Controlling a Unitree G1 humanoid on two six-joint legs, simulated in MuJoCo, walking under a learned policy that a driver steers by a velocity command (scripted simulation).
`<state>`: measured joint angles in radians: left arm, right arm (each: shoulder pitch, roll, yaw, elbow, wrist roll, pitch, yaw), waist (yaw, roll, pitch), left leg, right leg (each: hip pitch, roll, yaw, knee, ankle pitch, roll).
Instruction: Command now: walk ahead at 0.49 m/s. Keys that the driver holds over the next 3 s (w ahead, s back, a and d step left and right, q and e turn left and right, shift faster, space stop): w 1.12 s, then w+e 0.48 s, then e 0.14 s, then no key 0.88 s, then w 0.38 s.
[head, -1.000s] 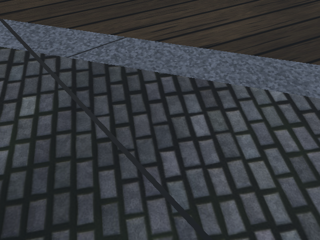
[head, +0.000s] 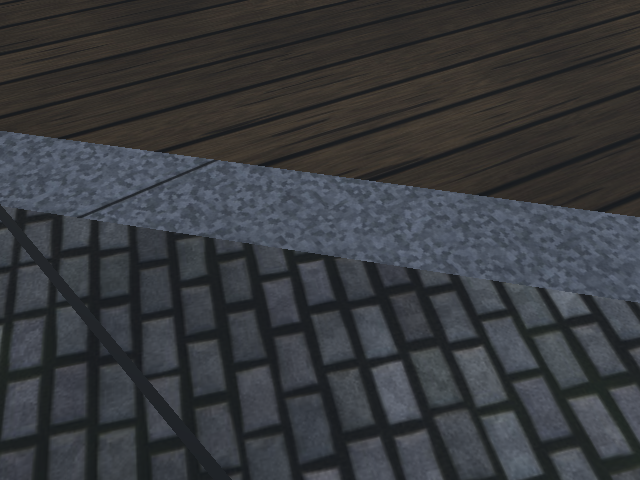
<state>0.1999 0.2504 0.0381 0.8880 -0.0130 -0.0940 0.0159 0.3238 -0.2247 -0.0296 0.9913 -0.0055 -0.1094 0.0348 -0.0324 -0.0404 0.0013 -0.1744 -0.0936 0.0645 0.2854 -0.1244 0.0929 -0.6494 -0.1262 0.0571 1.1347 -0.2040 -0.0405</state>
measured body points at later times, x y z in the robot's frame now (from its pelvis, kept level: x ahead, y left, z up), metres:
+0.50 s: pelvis +0.27 -0.08 +0.00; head +0.29 -0.10 +0.45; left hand +0.33 +0.18 -0.12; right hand +0.36 -0.35 -0.14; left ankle +0.27 +0.08 -0.66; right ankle +0.29 -0.16 -0.74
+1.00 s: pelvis +0.55 -0.01 -0.01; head +0.57 +0.00 +0.44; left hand +0.57 +0.25 -0.15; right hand +0.67 -0.27 -0.13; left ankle +0.61 +0.07 -0.74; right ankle +0.44 -0.16 -0.65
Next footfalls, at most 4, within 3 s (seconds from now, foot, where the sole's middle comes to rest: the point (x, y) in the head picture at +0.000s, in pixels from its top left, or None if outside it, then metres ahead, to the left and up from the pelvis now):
0.30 right None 0.34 -0.17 -0.78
0.86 left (288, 422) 0.65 0.07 -0.78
1.48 right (390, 289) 1.01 -0.19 -0.78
1.96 left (336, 220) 1.26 -0.06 -0.78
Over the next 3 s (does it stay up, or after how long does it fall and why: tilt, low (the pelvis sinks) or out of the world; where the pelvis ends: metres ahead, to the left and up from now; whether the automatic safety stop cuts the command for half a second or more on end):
stays up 1.22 -0.14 0.00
